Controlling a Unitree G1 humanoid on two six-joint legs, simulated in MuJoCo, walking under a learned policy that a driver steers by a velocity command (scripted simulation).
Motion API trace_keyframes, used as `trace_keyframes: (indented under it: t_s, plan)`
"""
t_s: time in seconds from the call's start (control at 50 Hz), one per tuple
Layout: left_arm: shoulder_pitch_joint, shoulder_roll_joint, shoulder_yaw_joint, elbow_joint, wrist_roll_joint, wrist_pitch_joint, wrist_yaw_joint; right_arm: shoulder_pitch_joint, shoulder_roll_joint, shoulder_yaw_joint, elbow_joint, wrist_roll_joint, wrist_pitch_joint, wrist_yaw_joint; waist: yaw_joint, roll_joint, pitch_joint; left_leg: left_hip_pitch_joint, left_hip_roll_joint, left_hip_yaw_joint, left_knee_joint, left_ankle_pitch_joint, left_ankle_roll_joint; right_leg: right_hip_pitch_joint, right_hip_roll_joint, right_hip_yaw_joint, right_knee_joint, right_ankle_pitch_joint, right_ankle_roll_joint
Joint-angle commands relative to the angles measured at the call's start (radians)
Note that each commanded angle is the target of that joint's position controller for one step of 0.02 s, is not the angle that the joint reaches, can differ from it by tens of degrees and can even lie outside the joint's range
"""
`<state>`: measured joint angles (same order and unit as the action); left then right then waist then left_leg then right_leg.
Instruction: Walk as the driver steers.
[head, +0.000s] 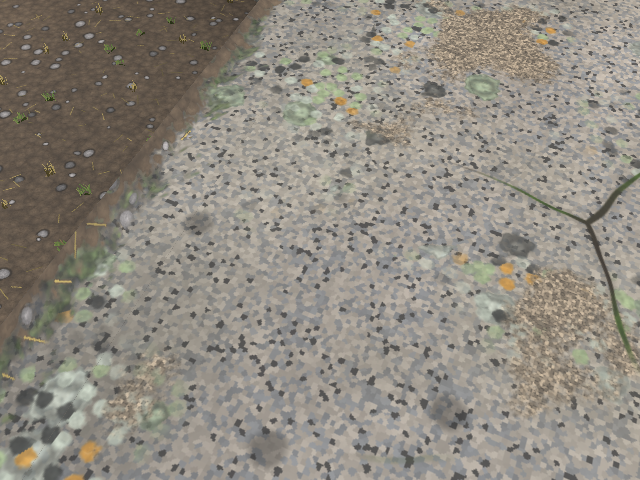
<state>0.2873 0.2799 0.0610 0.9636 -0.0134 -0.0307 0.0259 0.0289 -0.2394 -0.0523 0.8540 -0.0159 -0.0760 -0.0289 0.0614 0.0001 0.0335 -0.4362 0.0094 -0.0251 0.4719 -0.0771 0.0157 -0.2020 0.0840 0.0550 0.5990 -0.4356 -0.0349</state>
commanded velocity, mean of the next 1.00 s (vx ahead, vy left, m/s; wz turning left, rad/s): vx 0.23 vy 0.00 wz -0.52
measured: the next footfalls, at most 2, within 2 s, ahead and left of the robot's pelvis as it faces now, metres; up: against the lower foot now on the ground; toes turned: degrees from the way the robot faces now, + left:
right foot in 0.40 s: +0.04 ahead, -0.13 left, +0.00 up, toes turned -18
left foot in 0.90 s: +0.35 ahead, -0.01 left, +0.00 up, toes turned -32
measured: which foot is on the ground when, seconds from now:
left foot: down 0.00-0.40, up 0.42-0.88, down 0.90-1.00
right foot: up 0.00-0.38, down 0.40-0.92, up 0.94-1.00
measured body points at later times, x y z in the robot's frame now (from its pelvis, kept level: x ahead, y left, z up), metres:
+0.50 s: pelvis +0.03 -0.04 +0.01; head +0.04 -0.07 +0.46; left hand +0.20 +0.21 -0.09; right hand +0.08 -0.35 -0.12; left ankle +0.11 +0.11 -0.68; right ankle +0.00 -0.12 -0.73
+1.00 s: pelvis +0.23 -0.07 +0.00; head +0.25 -0.08 +0.45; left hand +0.41 +0.15 -0.12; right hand +0.24 -0.39 -0.09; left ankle +0.31 +0.01 -0.73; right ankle +0.04 -0.12 -0.66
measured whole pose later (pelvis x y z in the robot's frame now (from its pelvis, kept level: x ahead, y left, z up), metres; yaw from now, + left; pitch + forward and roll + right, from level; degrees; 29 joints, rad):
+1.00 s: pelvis +0.23 -0.07 +0.00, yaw -32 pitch +3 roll +2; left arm 0.38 0.28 0.07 0.79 -0.03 -0.05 0.03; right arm 0.11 -0.28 -0.07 0.83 0.01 -0.13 0.04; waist 0.04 -0.03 -0.01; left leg -0.33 -0.04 0.01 0.47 -0.20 0.02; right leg -0.29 0.04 0.17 1.03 -0.46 -0.04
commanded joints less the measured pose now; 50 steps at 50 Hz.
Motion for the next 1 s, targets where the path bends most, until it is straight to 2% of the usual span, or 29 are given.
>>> trace_keyframes:
  t_s: [0.02, 0.04, 0.06, 0.08, 0.12, 0.16, 0.24, 0.32, 0.36, 0.38, 0.4, 0.42, 0.44, 0.46, 0.48, 0.5, 0.52, 0.56, 0.6, 0.72, 0.8, 0.86, 0.88, 0.9, 0.92, 0.94, 0.96, 0.98, 1.0]
  plan:
    - [0.125, 0.089, 0.013, -0.074, -0.006, -0.003, 0.005, 0.195, -0.175, -0.045, -0.034, -0.004, 0.014, -0.01, -0.069, 0.21, -0.368, 0.592, 0.446, -0.455, -0.066, 0.555, 0.283, -0.38, -0.024, 0.051, 0.525, -0.298, 0.039]
    - [0.055, 0.139, 0.034, -0.09, -0.018, 0.014, 0.01, 0.14, -0.137, -0.033, -0.053, 0.0, 0.019, -0.011, -0.067, 0.14, -0.276, 0.511, 0.384, -0.355, -0.089, 0.394, 0.242, -0.422, -0.06, 0.04, 0.59, -0.221, 0.056]
    - [0.03, 0.128, 0.038, -0.097, -0.016, 0.036, 0.02, 0.082, -0.131, -0.029, -0.063, 0.003, 0.025, -0.013, -0.05, 0.1, -0.219, 0.424, 0.333, -0.278, -0.12, 0.25, 0.209, -0.434, -0.093, 0.025, 0.603, -0.149, 0.077]
    - [0.019, 0.13, 0.046, -0.103, -0.009, 0.057, 0.027, 0.045, -0.125, -0.026, -0.071, 0.005, 0.031, -0.014, -0.045, 0.107, -0.168, 0.333, 0.312, -0.231, -0.156, 0.12, 0.2, -0.421, -0.114, 0.022, 0.606, -0.093, 0.093]
    - [0.025, 0.095, 0.046, -0.124, -0.008, 0.08, 0.026, 0.018, -0.135, -0.027, -0.064, -0.014, 0.04, -0.017, -0.029, 0.147, -0.111, 0.177, 0.26, -0.121, -0.218, 0.017, 0.203, -0.338, -0.115, -0.021, 0.594, -0.014, 0.105]
    - [0.008, 0.074, 0.044, -0.151, -0.008, 0.083, 0.023, 0.027, -0.14, -0.029, -0.053, -0.014, 0.043, -0.026, -0.035, 0.152, -0.1, 0.172, 0.262, -0.066, -0.237, 0.023, 0.219, -0.333, -0.122, -0.043, 0.523, 0.02, 0.107]
    - [-0.059, 0.06, 0.033, -0.204, -0.002, 0.079, 0.006, 0.022, -0.18, -0.042, -0.049, -0.004, 0.049, -0.036, -0.054, 0.13, -0.137, 0.212, 0.3, -0.01, -0.234, 0.058, 0.23, -0.266, -0.153, -0.061, 0.339, 0.065, 0.093]
    - [-0.08, 0.089, 0.041, -0.233, -0.003, 0.083, -0.017, 0.029, -0.213, -0.054, -0.044, 0.011, 0.06, -0.027, -0.057, 0.144, -0.14, 0.239, 0.328, 0.027, -0.209, 0.034, 0.204, -0.172, -0.14, -0.106, 0.184, 0.075, 0.053]
    - [-0.04, 0.089, 0.048, -0.227, 0.0, 0.086, -0.029, 0.014, -0.219, -0.058, -0.042, 0.03, 0.068, -0.023, -0.021, 0.138, -0.139, 0.23, 0.321, 0.06, -0.147, 0.005, 0.158, -0.08, -0.119, -0.138, 0.021, 0.156, 0.014]
    - [0.012, 0.097, 0.057, -0.205, -0.001, 0.09, -0.029, 0.039, -0.203, -0.058, -0.032, 0.039, 0.073, -0.018, -0.011, 0.112, -0.153, 0.182, 0.298, 0.09, -0.101, -0.13, 0.114, 0.013, -0.09, -0.152, -0.056, 0.184, -0.019]
    - [0.069, 0.13, 0.072, -0.184, -0.001, 0.092, -0.023, 0.074, -0.159, -0.051, -0.015, 0.04, 0.079, -0.007, 0.002, 0.015, -0.124, 0.049, 0.237, 0.151, 0.034, -0.318, 0.041, 0.122, -0.118, -0.059, -0.163, 0.203, -0.071]
    - [0.12, 0.228, 0.093, -0.19, -0.005, 0.091, -0.004, 0.056, -0.079, -0.031, -0.043, 0.006, 0.08, 0.009, -0.012, -0.273, -0.089, -0.251, 0.098, 0.256, 0.402, -0.577, -0.062, 0.24, -0.376, 0.322, -0.255, 0.219, -0.186]
    - [0.118, 0.297, 0.097, -0.224, 0.017, 0.059, -0.013, -0.059, -0.106, -0.042, -0.113, 0.006, 0.059, 0.01, 0.021, -0.26, -0.084, -0.411, 0.0, 0.052, 0.544, -0.581, -0.058, 0.158, -0.468, 0.596, -0.372, -0.083, -0.334]
    - [0.07, 0.25, 0.087, -0.233, 0.032, 0.025, -0.018, -0.129, -0.163, -0.057, -0.132, 0.031, 0.043, 0.01, 0.026, -0.166, -0.03, -0.451, 0.033, -0.028, 0.577, -0.451, -0.023, 0.128, -0.436, 0.572, -0.455, -0.295, -0.298]
    - [0.008, 0.221, 0.076, -0.24, 0.021, 0.002, -0.013, -0.098, -0.194, -0.071, -0.121, 0.041, 0.031, 0.009, -0.022, -0.169, 0.006, -0.459, 0.049, -0.04, 0.55, -0.322, -0.001, 0.111, -0.41, 0.514, -0.471, -0.292, -0.236]
    - [-0.032, 0.184, 0.063, -0.248, 0.007, -0.006, -0.007, -0.05, -0.199, -0.077, -0.083, 0.027, 0.026, 0.002, -0.046, -0.153, -0.002, -0.424, 0.066, -0.045, 0.529, -0.242, -0.007, 0.113, -0.374, 0.444, -0.458, -0.222, -0.189]
    - [-0.036, 0.165, 0.056, -0.245, -0.002, -0.008, -0.002, -0.03, -0.193, -0.079, -0.071, 0.012, 0.02, 0.001, -0.054, -0.156, -0.007, -0.387, 0.065, -0.043, 0.498, -0.174, -0.016, 0.102, -0.342, 0.387, -0.458, -0.166, -0.168]
    - [0.013, 0.141, 0.047, -0.236, 0.004, -0.018, 0.004, -0.031, -0.162, -0.075, -0.063, 0.014, 0.002, 0.012, -0.052, -0.124, -0.03, -0.343, 0.044, -0.033, 0.445, -0.06, -0.025, 0.125, -0.304, 0.324, -0.458, -0.045, -0.156]
    - [0.057, 0.147, 0.048, -0.226, 0.003, -0.028, 0.008, -0.052, -0.141, -0.07, -0.066, 0.017, -0.011, 0.019, -0.039, -0.116, -0.031, -0.327, 0.03, -0.033, 0.353, 0.016, -0.037, 0.151, -0.288, 0.288, -0.453, 0.058, -0.156]
    - [0.114, 0.177, 0.06, -0.213, -0.01, -0.029, 0.01, -0.134, -0.121, -0.051, -0.103, 0.03, -0.029, 0.038, 0.002, -0.151, 0.017, -0.22, 0.002, -0.037, 0.115, 0.058, -0.074, 0.102, -0.267, 0.276, -0.432, 0.12, -0.166]
    - [0.132, 0.184, 0.064, -0.212, -0.015, -0.018, 0.007, -0.169, -0.135, -0.042, -0.134, 0.039, -0.051, 0.055, 0.019, -0.143, 0.029, -0.128, -0.01, -0.035, 0.008, 0.002, -0.065, 0.096, -0.272, 0.325, -0.373, 0.139, -0.17]
    - [0.122, 0.165, 0.057, -0.214, -0.011, -0.011, 0.005, -0.082, -0.167, -0.047, -0.116, 0.039, -0.068, 0.064, -0.017, -0.186, -0.006, 0.013, -0.014, -0.006, -0.034, -0.025, -0.028, 0.113, -0.286, 0.349, -0.306, 0.261, -0.153]
    - [0.12, 0.143, 0.05, -0.215, -0.009, -0.008, 0.005, -0.015, -0.178, -0.053, -0.094, 0.033, -0.072, 0.063, -0.049, -0.181, -0.033, 0.107, -0.022, 0.013, -0.074, -0.017, -0.004, 0.111, -0.26, 0.334, -0.251, 0.331, -0.136]
    - [0.116, 0.11, 0.037, -0.221, -0.001, -0.01, 0.003, 0.086, -0.207, -0.066, -0.072, 0.023, -0.076, 0.056, -0.095, -0.165, -0.102, 0.277, 0.014, -0.015, -0.071, -0.017, 0.036, 0.066, -0.21, 0.294, -0.125, 0.425, -0.107]
    - [0.099, 0.059, 0.017, -0.244, 0.017, -0.014, 0.001, 0.257, -0.263, -0.078, -0.051, 0.008, -0.076, 0.051, -0.167, -0.037, -0.243, 0.531, 0.184, -0.191, -0.046, -0.05, 0.106, -0.077, -0.141, 0.208, 0.172, 0.325, -0.067]
    - [0.191, 0.012, 0.005, -0.277, -0.013, -0.031, 0.003, 0.362, -0.35, -0.104, 0.0, 0.003, -0.063, 0.059, -0.117, 0.353, -0.318, 0.779, 0.364, -0.639, -0.162, -0.269, 0.248, -0.426, 0.005, 0.109, 0.478, -0.094, -0.003]
    - [0.179, 0.113, 0.025, -0.251, -0.032, -0.042, 0.006, 0.332, -0.243, -0.077, -0.008, 0.027, -0.064, 0.068, -0.13, 0.244, -0.218, 0.739, 0.373, -0.691, -0.211, -0.398, 0.241, -0.563, -0.045, 0.162, 0.621, -0.129, -0.001]
    - [0.095, 0.149, 0.033, -0.254, -0.034, -0.046, 0.002, 0.288, -0.184, -0.06, -0.019, 0.03, -0.059, 0.065, -0.137, 0.16, -0.109, 0.644, 0.334, -0.539, -0.207, -0.342, 0.208, -0.602, -0.083, 0.158, 0.65, -0.042, -0.011]
    - [0.053, 0.135, 0.029, -0.255, -0.023, -0.048, 0.001, 0.242, -0.161, -0.05, -0.031, 0.021, -0.053, 0.063, -0.119, 0.085, -0.069, 0.554, 0.29, -0.429, -0.217, -0.24, 0.19, -0.574, -0.121, 0.122, 0.631, 0.033, -0.011]
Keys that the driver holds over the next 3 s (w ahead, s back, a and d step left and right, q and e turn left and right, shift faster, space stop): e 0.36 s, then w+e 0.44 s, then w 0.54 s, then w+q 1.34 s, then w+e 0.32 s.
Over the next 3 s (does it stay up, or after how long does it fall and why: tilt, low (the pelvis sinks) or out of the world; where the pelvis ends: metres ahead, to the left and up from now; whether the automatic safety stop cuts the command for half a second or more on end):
stays up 1.24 -0.38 0.00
